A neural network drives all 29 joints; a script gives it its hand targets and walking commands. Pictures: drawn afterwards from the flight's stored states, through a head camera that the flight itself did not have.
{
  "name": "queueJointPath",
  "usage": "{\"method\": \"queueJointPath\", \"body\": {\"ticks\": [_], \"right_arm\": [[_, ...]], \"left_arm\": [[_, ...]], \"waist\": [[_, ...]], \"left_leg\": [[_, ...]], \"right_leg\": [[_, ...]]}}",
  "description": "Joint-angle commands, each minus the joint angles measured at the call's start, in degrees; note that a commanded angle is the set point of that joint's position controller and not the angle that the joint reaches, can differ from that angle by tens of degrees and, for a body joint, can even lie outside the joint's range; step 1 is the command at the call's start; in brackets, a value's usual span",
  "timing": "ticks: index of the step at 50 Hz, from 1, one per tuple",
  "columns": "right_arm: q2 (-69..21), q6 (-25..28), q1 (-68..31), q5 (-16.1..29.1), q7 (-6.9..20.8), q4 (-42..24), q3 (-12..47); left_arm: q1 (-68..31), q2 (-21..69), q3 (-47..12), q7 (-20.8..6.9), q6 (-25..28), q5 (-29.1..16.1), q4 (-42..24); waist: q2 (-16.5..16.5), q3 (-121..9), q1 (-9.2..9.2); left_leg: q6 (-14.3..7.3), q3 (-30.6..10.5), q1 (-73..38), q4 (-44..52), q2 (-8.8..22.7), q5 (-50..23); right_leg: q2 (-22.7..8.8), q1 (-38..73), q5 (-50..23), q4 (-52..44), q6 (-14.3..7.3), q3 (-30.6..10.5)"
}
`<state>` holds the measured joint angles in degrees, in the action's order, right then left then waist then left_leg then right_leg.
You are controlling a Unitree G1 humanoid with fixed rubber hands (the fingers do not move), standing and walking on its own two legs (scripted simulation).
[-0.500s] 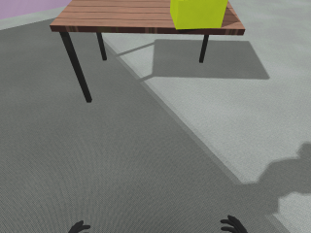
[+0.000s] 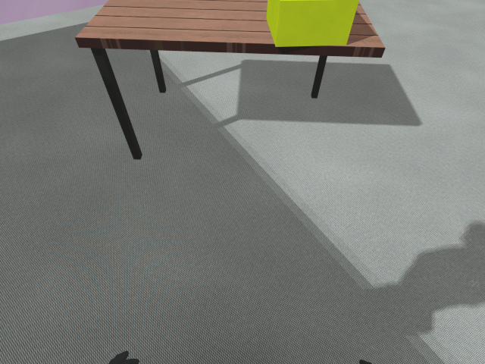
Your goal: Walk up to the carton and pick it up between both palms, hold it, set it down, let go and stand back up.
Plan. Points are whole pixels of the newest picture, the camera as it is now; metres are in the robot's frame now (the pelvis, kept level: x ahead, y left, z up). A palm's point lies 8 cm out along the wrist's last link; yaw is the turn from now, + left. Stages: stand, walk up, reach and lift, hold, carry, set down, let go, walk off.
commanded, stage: stand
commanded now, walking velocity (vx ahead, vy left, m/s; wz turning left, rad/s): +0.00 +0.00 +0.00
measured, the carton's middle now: (307, 10) +1.33 -0.29 +0.02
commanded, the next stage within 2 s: walk up in 0.96 s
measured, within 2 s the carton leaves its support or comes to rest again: neither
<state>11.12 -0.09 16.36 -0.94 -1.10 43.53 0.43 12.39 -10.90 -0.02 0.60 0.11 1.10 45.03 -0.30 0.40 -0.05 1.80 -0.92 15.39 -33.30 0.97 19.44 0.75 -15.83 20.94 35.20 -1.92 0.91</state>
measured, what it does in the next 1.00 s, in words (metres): stands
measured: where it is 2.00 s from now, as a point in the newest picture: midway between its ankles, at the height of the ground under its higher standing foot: (252, 362)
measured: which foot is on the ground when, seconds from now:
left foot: down 0.00-1.00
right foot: down 0.00-1.00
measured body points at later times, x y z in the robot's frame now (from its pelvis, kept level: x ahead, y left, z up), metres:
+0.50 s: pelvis +0.01 -0.01 +0.01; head +0.02 -0.02 +0.46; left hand +0.07 +0.23 -0.13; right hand +0.06 -0.25 -0.14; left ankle -0.02 +0.14 -0.73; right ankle -0.03 -0.10 -0.73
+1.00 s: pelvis -0.01 -0.02 +0.01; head +0.00 -0.03 +0.46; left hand -0.02 +0.21 -0.14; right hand -0.03 -0.23 -0.15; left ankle -0.02 +0.14 -0.73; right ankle -0.03 -0.10 -0.73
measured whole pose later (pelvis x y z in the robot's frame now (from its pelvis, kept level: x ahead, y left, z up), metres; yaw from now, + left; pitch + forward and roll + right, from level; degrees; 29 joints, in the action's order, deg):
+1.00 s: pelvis -0.01 -0.02 +0.01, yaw +0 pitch -2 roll +1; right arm 8.1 -0.3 18.9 -0.5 -2.5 63.2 1.2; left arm 17.2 -8.1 -0.3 2.0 0.4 0.3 63.5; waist 1.1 3.3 -0.4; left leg 3.4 -1.2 7.5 -23.8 3.0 14.1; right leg 2.8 -8.1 15.4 25.7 -3.5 1.2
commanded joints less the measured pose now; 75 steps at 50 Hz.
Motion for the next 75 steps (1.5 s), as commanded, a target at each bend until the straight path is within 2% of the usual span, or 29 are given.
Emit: {"method": "queueJointPath", "body": {"ticks": [1, 4, 6, 9, 12, 13, 15, 20, 23, 26, 30, 35, 40, 43, 44, 48, 53, 57, 58, 59, 61, 64, 66, 70, 71, 72, 73, 74, 75], "right_arm": [[4.4, 1.0, 0.4, 0.1, -0.2, -3.2, -1.4], [4.9, 0.1, 0.8, -0.3, -0.9, -1.9, -1.4], [4.8, 0.4, 0.1, 0.2, -1.0, -2.5, -1.3], [5.6, 1.0, 2.2, 0.4, -1.2, -0.3, -1.9], [7.7, 0.8, 4.4, 0.2, -1.0, 1.4, -2.5], [5.3, 0.5, 3.0, 0.2, -1.3, 1.7, -1.8], [4.8, -0.3, 0.8, 0.2, -1.8, 2.1, -1.8], [6.8, 0.2, 1.9, 0.3, -1.1, 4.6, -2.2], [2.9, -0.8, 2.3, 0.3, -1.5, 6.4, -1.2], [4.9, -0.3, 2.7, 0.1, -1.9, 8.6, -1.1], [5.2, 0.4, 2.2, 0.4, -1.3, 10.0, -1.3], [4.9, -0.2, 1.3, 0.1, -1.2, 13.1, -1.1], [3.2, -1.0, 4.4, 0.3, -1.7, 15.5, -0.8], [1.8, -0.6, 6.2, 0.5, -1.1, 17.5, -0.2], [2.1, -0.4, 5.8, 0.4, -1.3, 17.5, -0.3], [0.3, 0.4, 6.8, 0.8, -1.3, 18.5, 0.4], [-0.9, -0.2, 6.7, 0.6, -1.4, 20.6, 0.7], [-0.2, -0.3, 7.2, 0.4, -1.4, 21.4, 0.5], [6.9, 1.2, 7.5, -3.5, -0.8, 17.3, -1.6], [7.3, 1.7, 5.0, -3.3, -0.7, 16.1, -2.4], [1.8, 2.5, 2.0, -3.2, 0.1, 12.9, -1.0], [2.9, 4.1, -3.3, -2.8, 0.8, 7.9, -1.2], [3.0, 4.2, -2.2, -2.3, 1.5, 6.3, -1.7], [3.8, 3.6, 11.9, -1.9, 1.1, 8.9, -2.7], [4.9, 3.5, 16.4, -2.2, 0.6, 9.6, -3.1], [6.5, 3.5, 22.7, -2.3, -0.3, 10.1, -3.9], [10.9, 3.5, 24.0, -2.2, -1.3, 9.2, -4.3], [13.1, 3.1, 18.7, -0.8, -2.2, 8.8, -4.3], [12.3, 3.4, 14.7, 0.0, -2.3, 7.8, -3.9]], "left_arm": [[0.2, -5.5, 1.5, 0.8, 0.5, -0.4, -2.6], [-1.2, -4.4, 1.4, 1.0, -0.2, 0.0, -1.8], [1.9, -5.7, 1.6, 1.0, 0.0, -0.1, -1.5], [4.2, -8.2, 2.6, 1.4, 0.9, -0.4, 0.8], [2.4, -5.4, 1.8, 1.0, 0.7, -0.4, 1.5], [4.3, -6.9, 2.1, 1.5, 0.7, -0.6, 2.9], [3.2, -6.1, 2.0, 1.8, 0.7, -0.5, 3.7], [3.6, -6.0, 2.1, 1.4, 0.1, -0.7, 5.6], [3.3, -6.2, 2.1, 1.9, 0.3, -0.2, 6.6], [7.6, -5.4, 1.7, 2.1, -0.1, -0.4, 9.1], [5.7, -3.7, 1.2, 2.2, 0.1, -0.7, 11.1], [5.7, -6.8, 2.1, 1.7, 0.0, -0.6, 12.6], [5.4, -5.3, 1.2, 1.3, 0.3, -0.4, 13.9], [7.2, -1.6, 0.3, 1.5, 0.8, -0.6, 15.7], [6.7, -2.5, 0.4, 1.8, 0.6, -0.5, 16.2], [8.6, -1.2, 0.2, 1.4, 0.7, -0.9, 18.0], [10.1, -2.6, 0.5, 1.4, 0.6, -0.8, 18.9], [9.9, 0.0, -0.1, 1.8, 0.9, -0.7, 20.6], [16.0, -9.3, 2.4, 0.8, 1.8, 0.7, 18.4], [16.3, -10.3, 3.0, 0.7, 1.6, 0.4, 18.6], [15.4, -10.3, 3.6, 0.6, 1.1, 0.5, 17.9], [20.0, -7.3, 3.8, 0.5, 1.6, 1.3, 18.3], [19.4, -8.2, 3.9, 0.6, 2.1, 1.5, 17.8], [7.7, -8.4, 2.9, -0.4, 1.6, 1.3, 13.8], [7.6, -7.0, 2.1, -0.9, 1.6, 1.1, 12.3], [6.4, -6.1, 1.5, -1.2, 1.3, 1.5, 10.9], [7.2, -2.9, 0.3, -1.5, 1.3, 1.5, 8.9], [10.8, -6.3, 0.8, -1.6, 1.0, 2.1, 9.0], [11.0, -7.5, 1.0, -1.9, 0.5, 2.5, 8.8]], "waist": [[2.1, -1.6, 0.05], [-2.6, 3.4, 0.40], [3.8, -1.0, -0.45], [2.5, -7.8, -0.67], [-3.1, -7.5, 0.84], [0.8, -2.7, 0.35], [-2.8, 0.1, 0.33], [0.6, -1.4, -0.03], [-3.4, 3.3, 0.46], [2.4, 1.4, -0.94], [-0.4, -0.1, -0.13], [3.8, 4.6, -0.51], [-2.6, 7.4, 0.10], [4.5, 4.6, 0.18], [0.1, 5.0, 0.06], [-3.3, 4.4, -0.54], [2.3, 7.1, -1.33], [-0.1, 7.9, -0.28], [1.1, 1.2, -1.98], [-0.7, 5.8, -2.23], [-10.9, 12.6, -3.48], [-4.6, 10.0, -5.19], [-4.8, 7.6, -3.36], [-6.1, 5.6, 5.21], [-2.3, 5.4, 7.21], [3.8, 5.1, 9.28], [15.8, 7.3, 8.26], [8.3, 12.6, 4.33], [2.7, 18.8, 2.01]], "left_leg": [[-3.0, -1.8, -1.6, 3.5, 2.0, -15.2], [-2.9, -2.4, 0.1, 4.4, 2.1, -13.3], [-3.5, -3.2, -1.2, 4.5, 2.9, -18.4], [-3.1, -1.8, -5.2, 2.7, 2.6, -26.3], [-2.9, -1.9, -6.1, 3.3, 2.9, -21.2], [-3.0, -1.6, -6.0, 3.4, 2.7, -21.9], [-3.0, -2.1, -7.2, 3.6, 3.5, -24.2], [-3.3, -2.2, -7.6, 6.5, 3.6, -19.6], [-2.5, -2.1, -5.0, 6.9, 3.3, -17.6], [-2.4, -0.8, -5.4, 8.1, 2.8, -14.8], [-2.4, -1.6, -8.8, 8.4, 4.0, -22.8], [-2.4, -1.7, -6.5, 10.6, 3.6, -15.9], [-1.9, -0.8, -7.5, 10.9, 3.2, -9.8], [-1.6, -0.8, -7.1, 11.5, 3.6, -9.5], [-1.6, -1.2, -6.7, 11.7, 3.6, -11.1], [-1.8, -1.8, -6.5, 11.6, 4.5, -13.6], [-1.6, -1.2, -3.9, 12.6, 3.7, -10.5], [-1.6, -1.6, -4.8, 11.6, 3.8, -11.2], [-4.7, 0.6, -5.8, 4.0, 1.7, 15.5], [-5.4, 0.3, -0.7, 0.6, 1.2, 22.7], [-4.5, 4.2, 14.3, -7.6, -0.9, 14.3], [-3.4, 1.9, 21.4, -10.5, 2.0, 10.3], [-3.1, 1.8, 16.8, -10.4, 1.6, 8.1], [-3.1, 5.5, -16.1, 0.1, -2.7, -4.4], [-3.7, 4.6, -23.4, 0.4, -2.5, -2.1], [-4.6, -4.2, -26.3, 6.0, 4.3, 10.4], [-6.7, -29.7, -20.9, 20.7, 20.3, 32.9], [-9.5, -41.3, -12.0, 29.1, 26.5, 43.3], [-9.0, -39.6, -5.9, 30.2, 26.6, 43.1]], "right_leg": [[-4.2, 1.0, -17.9, -6.3, -1.5, -4.7], [-4.4, -1.9, -13.9, -8.7, -1.3, -4.8], [-3.3, 1.7, -19.2, -5.7, -1.1, -3.4], [-4.7, 7.1, -28.4, -3.9, -1.6, -4.4], [-5.4, 7.3, -29.4, -5.2, -2.2, -4.6], [-5.6, 3.6, -27.2, -7.2, -2.0, -5.5], [-4.8, 1.8, -30.1, -7.0, -2.3, -4.9], [-4.0, 3.7, -21.2, -8.9, -2.3, -4.6], [-4.8, 2.8, -24.2, -11.0, -2.5, -5.1], [-5.4, 5.2, -21.7, -11.2, -2.8, -6.1], [-5.3, 7.0, -30.0, -10.7, -2.8, -5.4], [-4.9, 5.7, -20.1, -13.5, -2.4, -6.2], [-5.3, 0.0, -5.6, -18.8, -1.7, -7.2], [-5.5, 4.6, -10.3, -17.0, -2.4, -6.8], [-5.1, 4.7, -11.6, -16.2, -2.2, -6.9], [-4.0, 6.7, -16.7, -15.3, -1.9, -4.6], [-5.4, 5.5, -11.7, -16.8, -2.1, -6.7], [-4.3, 3.2, -11.7, -17.0, -1.7, -5.9], [-5.0, 2.6, 20.7, -15.1, -3.1, -13.6], [-7.6, -3.1, 33.4, -18.3, -4.6, -19.9], [-12.2, 3.7, 33.7, -24.6, -8.6, -27.8], [-16.2, 11.9, 23.3, -25.3, -12.7, -33.7], [-13.9, 8.9, 20.5, -25.1, -11.9, -30.2], [-4.7, -18.1, 23.9, -15.2, -5.3, -17.0], [-2.1, -25.7, 26.0, -8.9, -3.7, -15.1], [1.3, -29.5, 25.4, 5.3, -1.7, -10.0], [4.5, -32.7, 17.9, 26.3, 0.6, -6.7], [0.7, -33.8, 13.4, 31.8, 2.2, -7.7], [-1.9, -33.6, 8.0, 34.4, 2.9, -8.7]]}}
